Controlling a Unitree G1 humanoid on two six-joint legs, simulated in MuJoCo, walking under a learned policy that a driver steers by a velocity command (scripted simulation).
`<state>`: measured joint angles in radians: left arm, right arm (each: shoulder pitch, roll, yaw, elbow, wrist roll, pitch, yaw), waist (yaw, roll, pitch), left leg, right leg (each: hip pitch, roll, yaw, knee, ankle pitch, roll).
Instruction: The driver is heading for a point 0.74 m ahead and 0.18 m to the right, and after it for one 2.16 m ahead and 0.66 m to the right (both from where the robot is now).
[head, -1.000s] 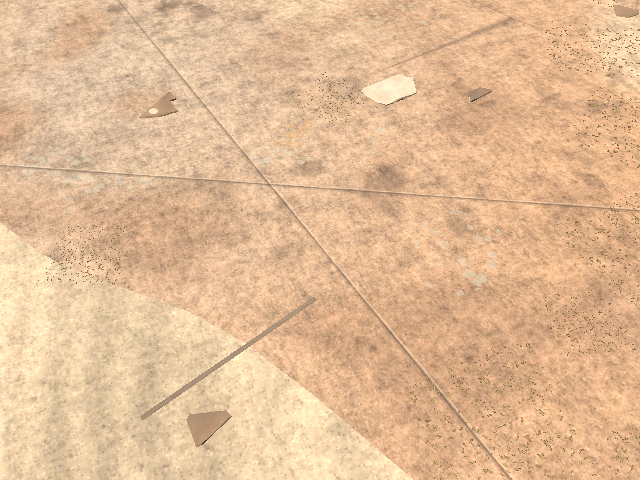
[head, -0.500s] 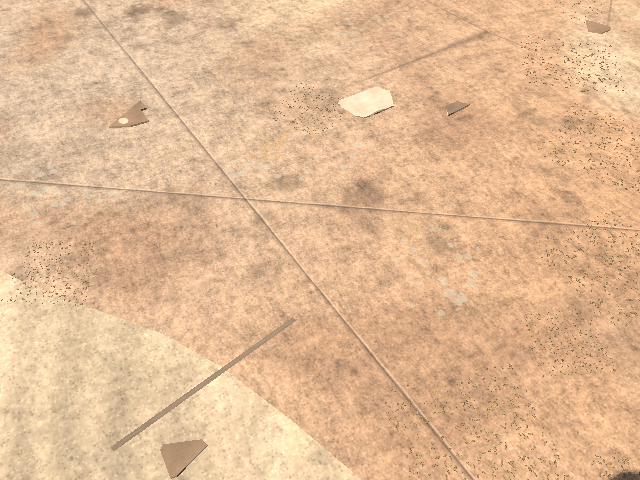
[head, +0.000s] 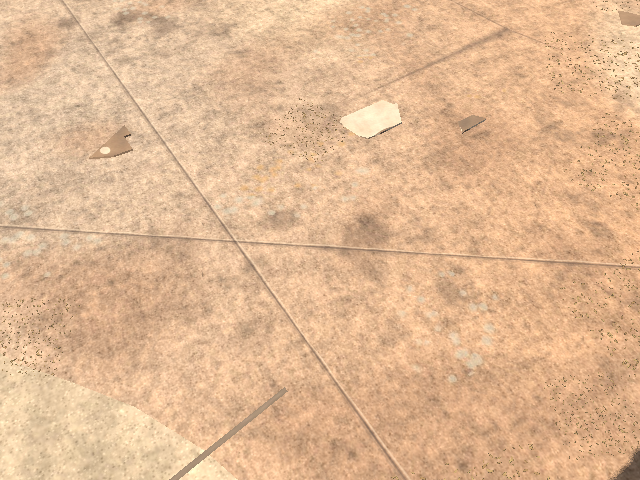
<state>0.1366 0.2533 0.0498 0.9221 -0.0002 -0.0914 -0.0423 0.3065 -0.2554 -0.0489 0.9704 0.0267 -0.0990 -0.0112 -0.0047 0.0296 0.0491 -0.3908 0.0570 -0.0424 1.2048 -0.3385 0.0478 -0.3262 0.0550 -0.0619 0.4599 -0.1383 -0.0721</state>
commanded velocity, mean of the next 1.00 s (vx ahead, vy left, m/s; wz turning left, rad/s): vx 0.36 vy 0.00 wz -0.25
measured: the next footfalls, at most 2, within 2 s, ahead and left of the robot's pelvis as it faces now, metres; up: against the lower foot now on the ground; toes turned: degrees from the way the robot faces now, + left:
left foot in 0.40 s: +0.41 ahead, +0.16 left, +0.00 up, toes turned +2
right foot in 0.88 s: +0.58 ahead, -0.08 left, +0.00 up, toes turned -15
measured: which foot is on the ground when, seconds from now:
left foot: up 0.00-0.38, down 0.40-0.88, up 0.90-1.00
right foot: down 0.00-0.42, up 0.44-0.86, down 0.88-1.00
